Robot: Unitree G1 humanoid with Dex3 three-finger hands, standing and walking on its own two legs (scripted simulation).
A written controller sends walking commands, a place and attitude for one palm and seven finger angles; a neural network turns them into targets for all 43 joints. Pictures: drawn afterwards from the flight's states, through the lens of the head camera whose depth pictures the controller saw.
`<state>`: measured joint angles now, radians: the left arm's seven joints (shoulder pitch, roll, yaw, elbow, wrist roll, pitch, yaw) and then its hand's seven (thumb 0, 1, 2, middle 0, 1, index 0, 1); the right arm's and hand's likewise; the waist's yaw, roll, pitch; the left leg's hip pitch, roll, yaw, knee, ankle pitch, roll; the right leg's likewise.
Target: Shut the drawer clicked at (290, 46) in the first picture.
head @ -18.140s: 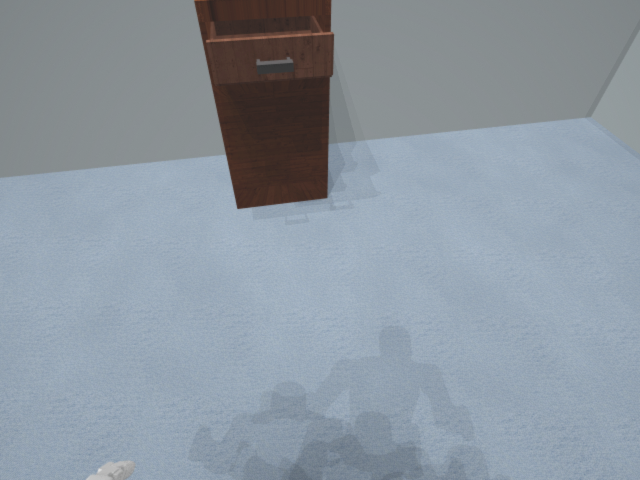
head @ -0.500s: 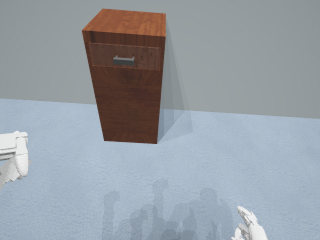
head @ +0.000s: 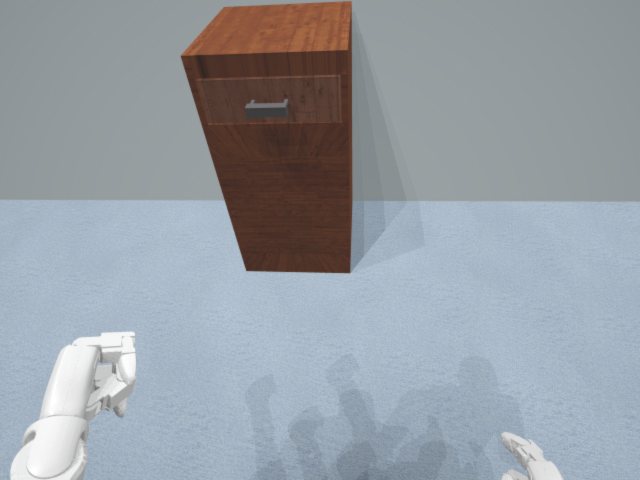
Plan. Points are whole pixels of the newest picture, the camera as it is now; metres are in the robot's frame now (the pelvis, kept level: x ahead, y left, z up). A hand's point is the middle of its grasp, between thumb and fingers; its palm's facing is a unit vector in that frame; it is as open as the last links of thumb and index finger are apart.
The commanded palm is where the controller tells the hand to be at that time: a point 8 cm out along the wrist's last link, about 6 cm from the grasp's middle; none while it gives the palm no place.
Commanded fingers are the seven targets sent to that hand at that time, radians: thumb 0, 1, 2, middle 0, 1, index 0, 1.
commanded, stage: let the arm hang, fingers relaxed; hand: left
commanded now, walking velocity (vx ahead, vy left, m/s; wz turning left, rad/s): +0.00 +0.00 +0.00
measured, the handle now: (268, 106) +1.04 +0.19 -0.01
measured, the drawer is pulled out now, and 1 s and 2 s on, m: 0.00 0.00 0.00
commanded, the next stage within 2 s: look to check the result in 0.98 s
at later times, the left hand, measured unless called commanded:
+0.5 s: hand out of the picture -0.03 +0.22 -0.15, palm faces +0.00 -0.96 -0.29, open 5.8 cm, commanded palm none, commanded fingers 0.00 0.90 0.90 -0.20 -0.30 -0.20 -0.30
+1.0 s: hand out of the picture +0.08 +0.22 -0.14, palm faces -0.03 -0.96 -0.28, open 7.4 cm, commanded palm none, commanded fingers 0.00 0.90 0.90 -0.20 -0.30 -0.20 -0.30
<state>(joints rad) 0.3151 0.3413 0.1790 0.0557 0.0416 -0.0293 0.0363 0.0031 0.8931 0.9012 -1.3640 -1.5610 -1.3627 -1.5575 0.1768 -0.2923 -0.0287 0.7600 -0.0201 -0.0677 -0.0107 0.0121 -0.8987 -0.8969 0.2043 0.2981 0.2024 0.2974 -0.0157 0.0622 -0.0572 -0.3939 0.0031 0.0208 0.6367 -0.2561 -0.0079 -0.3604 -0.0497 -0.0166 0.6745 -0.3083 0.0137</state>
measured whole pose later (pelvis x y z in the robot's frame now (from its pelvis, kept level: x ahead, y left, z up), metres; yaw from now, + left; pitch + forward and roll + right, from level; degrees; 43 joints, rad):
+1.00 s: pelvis +0.01 +0.00 +0.02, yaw -1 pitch -2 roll +0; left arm 0.13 0.25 0.02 1.12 0.02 -0.01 0.01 0.01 0.90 0.90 -0.20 -0.30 -0.20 -0.30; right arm 0.18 -0.24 -0.03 1.12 -0.02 0.00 -0.01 0.01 -0.90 -0.90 0.20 0.30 0.20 0.30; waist -0.02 0.02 0.05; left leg -0.20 0.02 0.03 0.38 -0.15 -0.01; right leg -0.17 -0.03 -0.01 0.40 -0.20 0.01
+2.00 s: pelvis +0.05 -0.01 +0.03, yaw -2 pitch -1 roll +0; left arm 0.09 0.32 0.02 1.13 0.02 -0.01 0.00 0.01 0.90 0.90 -0.20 -0.30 -0.20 -0.30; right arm 0.10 -0.33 -0.01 1.12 -0.02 0.00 -0.01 0.01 -0.90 -0.90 0.21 0.30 0.20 0.30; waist -0.01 0.01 0.05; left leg -0.12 0.04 0.04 0.30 -0.17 -0.03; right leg -0.09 0.00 0.00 0.31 -0.21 0.00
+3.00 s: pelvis +0.05 +0.00 +0.03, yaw -2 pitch -1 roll +0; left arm 0.10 0.33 0.01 1.13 0.02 -0.01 0.00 0.01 0.90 0.90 -0.20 -0.30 -0.20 -0.30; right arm 0.11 -0.33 -0.01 1.13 -0.01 0.00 -0.01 0.01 -0.90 -0.90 0.21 0.30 0.20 0.30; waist -0.01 0.00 0.05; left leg -0.11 0.04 0.05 0.29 -0.17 -0.02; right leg -0.07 -0.01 0.01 0.29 -0.20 0.01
